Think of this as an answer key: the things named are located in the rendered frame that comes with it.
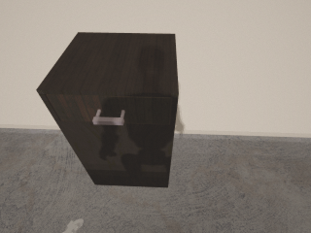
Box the cabinet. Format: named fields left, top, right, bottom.
left=36, top=32, right=179, bottom=188

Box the drawer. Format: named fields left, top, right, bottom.
left=47, top=94, right=171, bottom=124

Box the handle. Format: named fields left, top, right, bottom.
left=92, top=109, right=125, bottom=125

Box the left robot hand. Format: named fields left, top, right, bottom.
left=62, top=218, right=84, bottom=233

